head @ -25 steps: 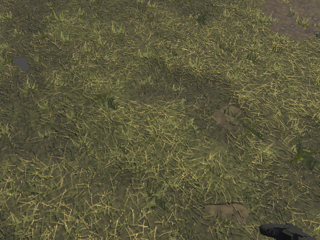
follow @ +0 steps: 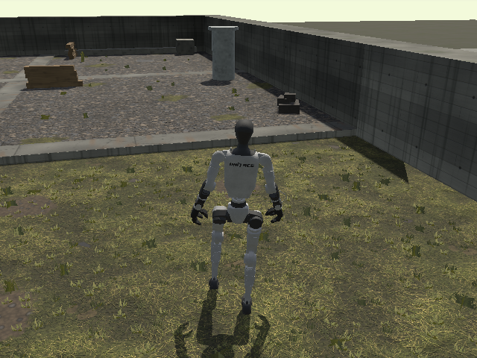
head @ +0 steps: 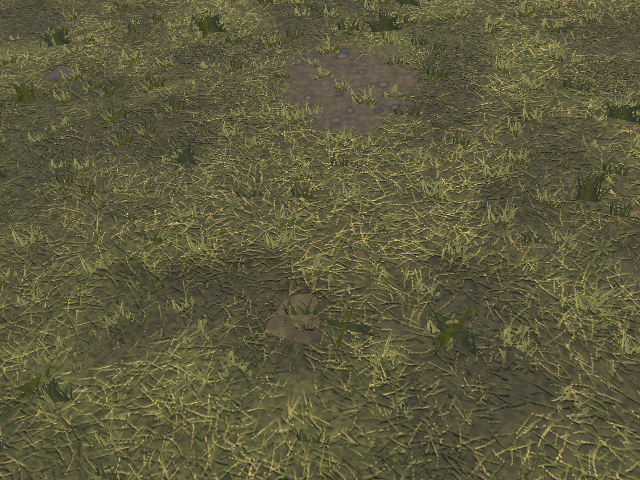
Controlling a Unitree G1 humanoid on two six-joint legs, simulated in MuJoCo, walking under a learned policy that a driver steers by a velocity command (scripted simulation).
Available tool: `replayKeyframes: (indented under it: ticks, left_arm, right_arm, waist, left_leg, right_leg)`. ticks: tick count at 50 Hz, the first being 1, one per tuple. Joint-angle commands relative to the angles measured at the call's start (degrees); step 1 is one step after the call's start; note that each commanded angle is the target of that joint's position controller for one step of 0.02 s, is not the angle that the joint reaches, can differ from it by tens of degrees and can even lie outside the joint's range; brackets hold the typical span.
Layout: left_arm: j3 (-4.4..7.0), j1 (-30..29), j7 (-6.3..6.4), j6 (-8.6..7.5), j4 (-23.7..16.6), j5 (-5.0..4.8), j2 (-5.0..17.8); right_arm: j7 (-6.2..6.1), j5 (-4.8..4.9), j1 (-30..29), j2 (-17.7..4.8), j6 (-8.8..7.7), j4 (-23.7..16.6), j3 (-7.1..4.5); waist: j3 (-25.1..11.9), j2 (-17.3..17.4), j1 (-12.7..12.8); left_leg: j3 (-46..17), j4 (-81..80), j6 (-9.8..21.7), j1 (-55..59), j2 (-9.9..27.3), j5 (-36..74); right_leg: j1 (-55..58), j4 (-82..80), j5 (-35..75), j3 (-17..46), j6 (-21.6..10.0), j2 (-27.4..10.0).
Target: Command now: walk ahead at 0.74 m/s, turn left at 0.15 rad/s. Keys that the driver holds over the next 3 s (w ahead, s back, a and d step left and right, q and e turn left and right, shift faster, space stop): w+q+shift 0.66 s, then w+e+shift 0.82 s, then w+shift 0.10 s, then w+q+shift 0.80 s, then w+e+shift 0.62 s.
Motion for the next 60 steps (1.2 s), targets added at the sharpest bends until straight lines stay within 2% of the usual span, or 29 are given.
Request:
replayKeyframes:
  ticks: [1, 9, 11, 14, 16, 17, 18, 19, 20, 22, 23, 25, 28, 32, 34, 36, 37, 38, 39, 40, 41, 43, 47, 51, 55, 57, 58, 59, 60]
  left_arm:
    - [2.44, 3.8, 0.34, -2.41, -1.0, 0.51, 9.1]
    - [0.61, 6.0, 1.58, -4.68, 3.4, 0.91, 5.3]
    - [0.10, 7.6, 2.01, -4.74, 5.5, 0.87, 4.8]
    - [-0.01, 6.4, 3.59, -4.40, 6.6, 1.30, 7.5]
    - [1.07, 3.8, 5.12, -2.97, 6.2, 2.14, 11.5]
    - [1.83, 0.7, 4.97, -2.35, 5.0, 2.57, 13.8]
    - [2.13, -3.6, 3.97, -2.59, 3.7, 1.46, 13.7]
    - [-0.54, -6.2, 2.21, -4.53, -1.2, 1.27, 3.0]
    - [-0.83, -10.9, 1.65, -6.07, -5.8, 0.59, 5.6]
    - [-1.25, -11.0, 0.82, -7.70, -6.2, 1.02, 7.2]
    - [-1.45, -10.4, 0.82, -6.78, -5.9, 2.16, 6.7]
    - [-2.15, -8.5, 0.32, -3.63, -5.9, 4.00, 5.6]
    - [-3.02, -18.3, -0.62, -2.37, -11.0, 3.11, 4.8]
    - [-3.53, -23.9, -1.14, -2.74, -12.8, 0.64, 3.4]
    - [-2.86, -22.6, -0.60, -3.08, -12.2, 0.97, 5.4]
    - [-1.01, -13.2, 0.38, -3.72, -8.9, 1.13, 8.8]
    - [0.30, -2.6, 1.30, -3.72, -6.0, 0.53, 11.0]
    - [1.75, 9.6, 2.53, -3.52, -2.5, 0.77, 13.8]
    - [3.59, 14.2, 2.66, -3.82, -1.2, 3.28, 20.1]
    - [3.75, 10.3, 1.10, -3.37, -0.1, 1.91, 18.8]
    - [3.27, 2.0, 0.36, -3.42, -1.5, 1.40, 13.7]
    - [1.99, 1.2, -0.34, -3.33, 0.5, 0.47, 7.6]
    - [1.69, 4.9, 0.35, -4.06, 4.7, -0.10, 7.3]
    - [3.46, 0.3, 0.33, -4.26, 2.7, -0.50, 11.1]
    - [4.19, 4.5, -0.48, -4.20, 3.8, -1.52, 12.4]
    - [4.60, 5.1, -0.58, -3.88, 4.3, -1.35, 13.7]
    - [3.88, 3.5, -0.63, -4.34, 3.0, -1.50, 10.8]
    - [1.89, 5.4, -0.10, -4.38, 0.6, -2.44, 2.0]
    - [1.59, 6.6, 0.12, -3.60, -0.8, -2.36, 4.1]
  right_arm:
    - [0.56, 1.36, -6.0, -3.4, -0.20, -2.7, -1.33]
    - [1.90, -0.05, -11.4, -2.7, -1.35, -2.5, -0.27]
    - [2.33, -0.01, -14.3, -1.6, -1.56, -4.3, 0.84]
    - [1.71, 0.62, -11.7, -2.0, -1.29, -5.5, 1.73]
    - [1.30, 0.73, 2.1, -5.4, -1.14, -2.4, 0.51]
    - [0.62, 0.86, 15.4, -8.5, -1.53, 1.4, -1.12]
    - [-0.40, 0.99, 24.5, -11.8, -1.92, 3.8, -3.03]
    - [-1.30, 1.09, 17.5, -15.7, -0.96, 3.5, -3.95]
    - [-1.42, 1.53, 15.0, -16.5, -0.93, 2.0, -4.44]
    - [-2.64, 0.89, 13.9, -9.2, -1.47, 3.2, -2.97]
    - [-2.97, 0.63, 10.7, -8.0, -2.13, 2.9, -2.43]
    - [-3.24, 0.89, 6.7, -7.3, -3.82, 1.5, -1.54]
    - [-2.75, 1.55, 6.1, -9.1, -5.70, 0.7, -1.92]
    - [-2.18, 2.32, 10.0, -11.1, -5.84, 1.4, -3.12]
    - [-2.53, 2.16, 11.1, -11.7, -5.83, 1.9, -3.37]
    - [-2.94, 0.94, 12.3, -13.2, -6.27, 3.2, -3.33]
    - [-2.90, -0.19, 9.5, -14.5, -6.13, 3.1, -3.60]
    - [-3.12, -1.06, 6.2, -12.1, -6.33, 2.4, -3.08]
    - [-2.80, 1.13, 11.1, -2.2, -6.85, -0.6, -0.65]
    - [-2.09, 1.50, 12.8, -2.1, -7.67, -1.3, 0.61]
    - [-2.32, 0.69, 7.1, -4.5, -7.21, -1.6, 0.62]
    - [-1.75, -1.66, -3.3, -5.9, -6.92, -4.2, 0.99]
    - [-0.66, -3.19, -7.1, -2.7, -5.25, -9.3, 3.14]
    - [0.75, -0.57, -14.9, -2.2, -5.78, -12.6, 4.97]
    - [-1.00, -0.29, -13.4, -5.4, -5.85, -11.5, 3.42]
    - [-2.66, -1.05, -0.6, -8.0, -6.40, -7.8, 1.57]
    - [-4.00, -2.02, 10.3, -11.8, -6.67, -6.9, 0.00]
    - [-4.71, -3.71, 14.5, -15.8, -6.32, -6.4, -0.99]
    - [-4.67, -2.37, 10.7, -15.5, -5.66, -6.2, -1.61]
  waist:
    - [8.4, -5.5, 2.8]
    - [12.7, -4.6, 3.6]
    - [13.4, -5.3, 3.9]
    - [7.6, -8.9, 0.0]
    - [0.1, -10.5, -7.8]
    - [-5.1, -10.5, -13.9]
    - [-7.6, -4.3, -19.3]
    - [-5.8, 11.9, -10.4]
    - [-8.2, 5.0, -10.9]
    - [2.1, -7.3, -5.2]
    - [5.7, -9.0, -1.8]
    - [9.3, -7.9, 2.1]
    - [12.7, -4.6, 0.8]
    - [7.5, 0.7, -4.4]
    - [4.3, 1.1, -4.7]
    - [-3.2, 2.2, -0.8]
    - [-8.1, 2.5, 6.0]
    - [-12.2, 1.8, 12.4]
    - [-18.4, -17.5, 8.2]
    - [-19.7, -25.0, 5.2]
    - [-9.1, -14.8, 3.5]
    - [-1.3, -1.6, 3.3]
    - [5.4, -5.2, -1.4]
    - [7.2, -6.3, -1.5]
    - [4.2, -4.7, -0.7]
    - [-4.7, -1.6, -6.7]
    - [-11.3, 1.6, -11.8]
    - [-16.1, 12.6, -9.6]
    - [-15.9, 16.6, -6.4]
  left_leg:
    - [-6.4, 2.2, 1.5, -16.4, -3.3, 2.9]
    - [1.3, -6.3, 4.3, -18.3, -3.5, 6.1]
    - [6.1, -10.8, 6.2, -17.1, -3.6, 3.9]
    - [14.6, -17.6, 10.4, -0.1, -9.3, -0.4]
    - [13.9, -18.7, 13.3, 14.2, -12.6, -6.3]
    - [9.6, -19.9, 16.1, 28.2, -13.1, -12.4]
    - [0.2, -27.6, 20.2, 43.2, -8.6, -13.2]
    - [-29.7, -31.9, 27.5, 56.6, 5.5, -20.7]
    - [-48.5, -41.6, 32.8, 59.6, 10.3, -23.1]
    - [-40.8, -48.4, 26.4, 43.9, 9.4, -21.1]
    - [-34.6, -49.0, 23.9, 35.4, 6.0, -17.4]
    - [-26.4, -50.7, 22.3, 22.7, 0.4, -14.6]
    - [-20.2, -54.4, 20.8, 10.3, -4.6, -4.5]
    - [-19.3, -51.7, 15.9, 17.2, -4.9, 16.1]
    - [-18.9, -46.9, 14.1, 28.4, -3.6, 27.0]
    - [-18.1, -34.5, 11.9, 39.3, -1.1, 45.2]
    - [-15.7, -21.4, 10.6, 38.8, -1.3, 47.8]
    - [-13.2, -4.4, 9.8, 29.5, -3.3, 39.9]
    - [-9.1, 22.2, 6.8, 9.5, -12.1, -0.9]
    - [-10.4, 26.6, 7.1, -1.3, -15.0, -19.0]
    - [-9.7, 25.8, 8.1, -6.8, -8.6, -14.0]
    - [-6.9, 16.9, 7.4, -3.5, -3.9, -10.7]
    - [-5.5, 3.5, 3.3, -4.1, 0.0, -14.8]
    - [-0.7, -21.1, 0.5, 17.1, -1.9, 2.3]
    - [-0.3, -28.8, 1.2, 24.1, -3.9, 4.5]
    - [0.4, -29.6, 2.6, 39.9, -4.7, -2.7]
    - [-10.3, -31.2, 4.5, 52.0, 5.9, -17.6]
    - [-35.4, -40.3, 6.8, 60.5, 21.5, -39.8]
    - [-51.7, -47.8, 10.9, 57.0, 24.0, -47.4]
  right_leg:
    - [7.0, -13.2, -9.1, 9.0, 1.0, -13.8]
    - [12.0, -16.2, 10.0, -4.0, 3.6, -13.6]
    - [15.0, -14.1, 26.8, -7.6, 4.7, -13.3]
    - [15.2, -3.2, 78.8, -12.3, 6.9, -14.1]
    - [14.9, 16.6, 93.8, -12.2, 6.8, -16.5]
    - [7.4, 33.4, 91.1, -10.8, 5.8, -17.1]
    - [-6.7, 58.3, 59.6, -11.4, 5.2, -11.2]
    - [-37.5, 79.0, -10.5, -5.1, 7.2, 2.1]
    - [-49.6, 82.6, -8.6, 7.9, 6.7, 1.8]
    - [-46.4, 69.0, -2.9, 8.9, 4.9, -5.0]
    - [-42.7, 64.6, -4.0, 8.1, 5.4, -6.9]
    - [-37.7, 57.9, -5.7, 6.3, 7.2, -9.2]
    - [-30.6, 39.3, 3.6, 1.2, 9.3, -9.8]
    - [-18.6, 19.3, 21.6, -0.3, 7.6, -5.5]
    - [-17.5, 13.1, 20.7, -0.2, 6.1, -3.8]
    - [-10.1, 12.5, 14.3, -1.4, 3.7, -0.5]
    - [-1.0, 12.0, 10.3, -2.5, 2.6, -0.5]
    - [11.9, 15.7, 2.9, 0.0, 1.5, -4.3]
    - [26.5, 12.1, -14.0, 29.8, -6.2, -20.2]
    - [27.1, -1.8, -19.6, 55.8, -10.2, -23.3]
    - [20.3, -2.1, -21.4, 48.3, -10.9, -20.9]
    - [6.0, -2.4, -10.6, 34.6, -8.3, -15.2]
    - [-5.9, -7.0, -4.4, 29.4, -10.2, -11.6]
    - [-22.6, -14.1, 2.9, 20.9, -8.0, -7.1]
    - [-11.5, -6.0, 19.3, 21.4, -4.9, -8.9]
    - [-11.9, 16.6, 31.4, 17.3, -2.5, -4.3]
    - [-20.4, 34.5, 21.6, 14.4, -1.3, -1.4]
    - [-34.0, 51.9, -13.5, 9.8, -1.0, 2.9]
    - [-41.4, 60.4, -9.5, 7.7, -1.7, 0.4]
